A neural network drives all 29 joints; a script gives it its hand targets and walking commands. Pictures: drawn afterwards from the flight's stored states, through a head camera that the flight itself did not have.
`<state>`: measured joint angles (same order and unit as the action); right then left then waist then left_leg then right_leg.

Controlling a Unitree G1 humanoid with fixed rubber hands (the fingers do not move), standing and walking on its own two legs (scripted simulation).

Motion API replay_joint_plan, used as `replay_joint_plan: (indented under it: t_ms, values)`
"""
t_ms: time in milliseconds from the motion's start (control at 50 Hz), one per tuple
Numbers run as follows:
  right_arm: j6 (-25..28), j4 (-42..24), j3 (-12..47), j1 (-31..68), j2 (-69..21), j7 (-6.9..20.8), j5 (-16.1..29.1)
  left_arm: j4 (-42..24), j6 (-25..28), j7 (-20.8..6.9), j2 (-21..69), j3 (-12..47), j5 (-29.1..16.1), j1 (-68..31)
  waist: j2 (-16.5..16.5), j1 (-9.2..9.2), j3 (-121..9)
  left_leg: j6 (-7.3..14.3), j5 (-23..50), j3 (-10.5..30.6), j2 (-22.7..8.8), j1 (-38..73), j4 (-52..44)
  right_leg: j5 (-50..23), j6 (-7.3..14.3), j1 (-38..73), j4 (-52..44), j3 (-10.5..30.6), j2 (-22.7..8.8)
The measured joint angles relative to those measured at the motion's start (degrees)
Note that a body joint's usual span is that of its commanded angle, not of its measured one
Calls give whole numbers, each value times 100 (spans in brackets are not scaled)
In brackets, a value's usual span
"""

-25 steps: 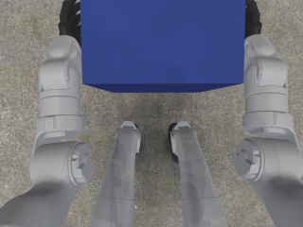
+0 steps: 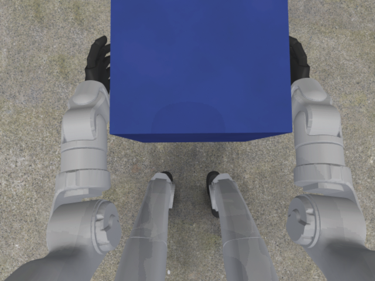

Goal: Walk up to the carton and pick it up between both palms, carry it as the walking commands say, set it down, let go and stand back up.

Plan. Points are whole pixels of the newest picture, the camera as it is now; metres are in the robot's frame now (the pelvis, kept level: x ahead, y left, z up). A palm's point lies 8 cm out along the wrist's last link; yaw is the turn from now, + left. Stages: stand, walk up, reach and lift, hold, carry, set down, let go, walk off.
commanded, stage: reach and lift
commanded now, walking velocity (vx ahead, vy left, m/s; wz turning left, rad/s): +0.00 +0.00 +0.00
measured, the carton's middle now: (195, 68) +0.51 +0.00 -0.11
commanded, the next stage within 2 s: none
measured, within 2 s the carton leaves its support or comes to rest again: neither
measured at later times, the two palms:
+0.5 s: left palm (62, 61) +0.44 +0.18 +0.07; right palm (343, 64) +0.44 -0.19 +0.06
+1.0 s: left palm (40, 72) +0.41 +0.19 +0.10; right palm (362, 65) +0.42 -0.18 +0.10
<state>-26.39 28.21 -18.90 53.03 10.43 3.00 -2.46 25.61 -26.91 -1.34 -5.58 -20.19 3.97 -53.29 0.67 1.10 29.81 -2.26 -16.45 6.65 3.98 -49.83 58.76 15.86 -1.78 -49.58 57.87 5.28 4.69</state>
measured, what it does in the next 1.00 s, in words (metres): rises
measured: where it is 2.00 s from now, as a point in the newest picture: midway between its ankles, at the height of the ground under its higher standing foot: (189, 202)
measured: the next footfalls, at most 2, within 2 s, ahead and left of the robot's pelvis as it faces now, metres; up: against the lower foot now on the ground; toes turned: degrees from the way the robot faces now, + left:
none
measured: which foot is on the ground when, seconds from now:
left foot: down 0.00-1.00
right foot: down 0.00-1.00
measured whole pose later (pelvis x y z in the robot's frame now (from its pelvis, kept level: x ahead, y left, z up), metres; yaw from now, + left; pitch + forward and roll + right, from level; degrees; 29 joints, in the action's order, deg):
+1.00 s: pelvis +0.14 +0.00 +0.09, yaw +1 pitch +1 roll +0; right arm -36.6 15.4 -11.6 9.6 0.5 4.7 -6.6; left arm 14.6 -35.8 -4.5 1.2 -12.3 6.3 -9.2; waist -0.1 0.3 -3.4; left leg -0.3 -11.7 7.7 2.5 -9.8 21.1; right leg 12.2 0.0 -9.6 21.3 5.6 1.9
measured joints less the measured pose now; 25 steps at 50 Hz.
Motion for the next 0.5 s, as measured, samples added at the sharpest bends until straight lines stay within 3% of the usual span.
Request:
replay_joint_plan:
  t_ms: [220,380,500]
  values:
    - [20,-61,46,-627,-169,102,-162,-70,20,-89,197,45,183,636,11,-21,-383,32,241,49,-34,724,-830,-242,20,747,-857,16,-44]
    - [-51,369,15,-1566,-454,233,-470,454,-18,-233,467,-8,459,1527,-13,-17,-2375,78,298,43,-50,628,-1421,-314,29,641,-1428,55,-93]
    - [-165,768,-264,-2081,-714,439,-916,905,-123,-426,653,-250,843,2014,-32,-44,-3426,138,191,-10,-60,1273,-1798,-163,64,1265,-1765,108,-135]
